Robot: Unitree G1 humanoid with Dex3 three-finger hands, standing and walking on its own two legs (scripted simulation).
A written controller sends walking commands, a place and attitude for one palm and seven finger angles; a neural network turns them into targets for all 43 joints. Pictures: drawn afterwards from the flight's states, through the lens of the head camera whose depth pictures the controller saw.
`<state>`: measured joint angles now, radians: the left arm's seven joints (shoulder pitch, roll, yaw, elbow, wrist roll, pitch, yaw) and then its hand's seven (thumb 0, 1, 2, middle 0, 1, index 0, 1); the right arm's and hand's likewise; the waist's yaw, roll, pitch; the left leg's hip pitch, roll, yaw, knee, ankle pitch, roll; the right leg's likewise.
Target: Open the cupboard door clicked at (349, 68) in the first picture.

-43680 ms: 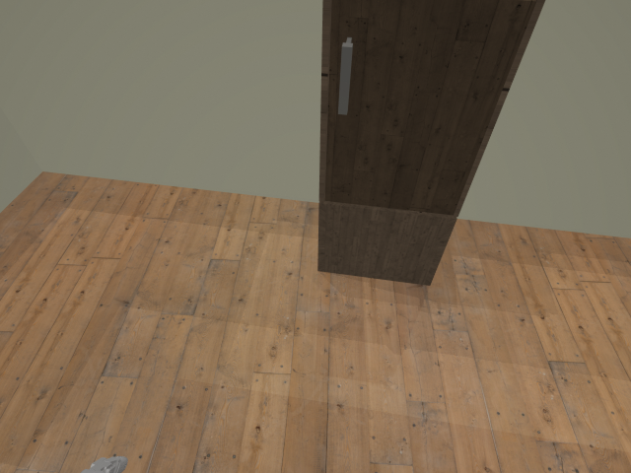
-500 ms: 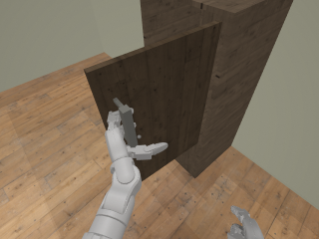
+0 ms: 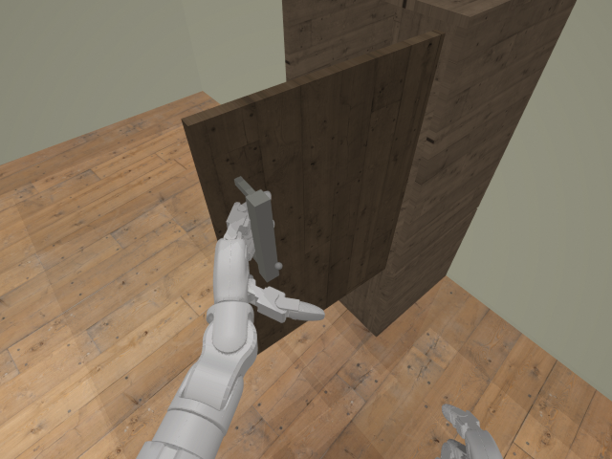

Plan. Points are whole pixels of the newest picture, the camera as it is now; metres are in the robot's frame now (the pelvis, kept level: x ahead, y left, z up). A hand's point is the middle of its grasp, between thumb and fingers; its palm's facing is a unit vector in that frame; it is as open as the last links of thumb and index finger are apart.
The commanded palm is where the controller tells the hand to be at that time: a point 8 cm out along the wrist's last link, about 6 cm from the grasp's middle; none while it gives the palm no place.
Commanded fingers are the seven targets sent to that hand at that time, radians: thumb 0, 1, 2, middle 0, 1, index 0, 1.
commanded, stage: slide the hand sideways off the handle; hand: left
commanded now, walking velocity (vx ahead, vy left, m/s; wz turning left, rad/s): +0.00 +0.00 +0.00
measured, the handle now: (256, 231) +0.39 +0.10 +0.09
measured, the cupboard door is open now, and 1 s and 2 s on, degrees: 86 88 88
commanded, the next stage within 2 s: draw the hand back to the body in 1.08 s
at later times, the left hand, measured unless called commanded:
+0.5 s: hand (264, 290) +0.30 +0.08 +0.09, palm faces -0.06 -1.00 -0.02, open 16.2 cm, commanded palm +0.27 +0.14 +0.09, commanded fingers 0.00 -0.50 0.30 -0.15 -0.30 -0.15 -0.30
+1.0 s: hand (212, 317) +0.26 +0.13 +0.09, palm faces +0.02 -1.00 -0.04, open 16.2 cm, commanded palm +0.23 +0.20 +0.09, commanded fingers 0.00 -0.50 0.30 -0.15 -0.30 -0.15 -0.30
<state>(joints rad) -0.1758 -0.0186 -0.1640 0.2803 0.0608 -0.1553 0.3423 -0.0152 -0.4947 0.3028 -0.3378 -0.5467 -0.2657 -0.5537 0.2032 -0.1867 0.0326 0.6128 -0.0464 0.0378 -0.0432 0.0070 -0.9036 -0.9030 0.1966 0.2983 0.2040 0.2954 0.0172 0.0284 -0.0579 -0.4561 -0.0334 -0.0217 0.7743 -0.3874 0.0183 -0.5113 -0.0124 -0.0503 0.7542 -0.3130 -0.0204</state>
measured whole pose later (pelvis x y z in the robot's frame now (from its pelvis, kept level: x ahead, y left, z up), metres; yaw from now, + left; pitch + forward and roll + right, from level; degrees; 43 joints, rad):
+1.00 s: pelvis +0.03 -0.01 +0.00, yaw +0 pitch +5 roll +0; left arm 0.34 0.16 0.04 -0.16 -0.18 -0.17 -0.11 -0.02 -0.50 0.30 -0.17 -0.31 -0.18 -0.31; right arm 0.23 -0.23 0.05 0.52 0.00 -0.14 -0.05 0.01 -0.90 -0.90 0.20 0.30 0.20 0.30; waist 0.03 0.05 -0.06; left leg -0.41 -0.01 -0.03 0.77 -0.43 0.00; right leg -0.47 0.02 -0.06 0.75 -0.36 -0.04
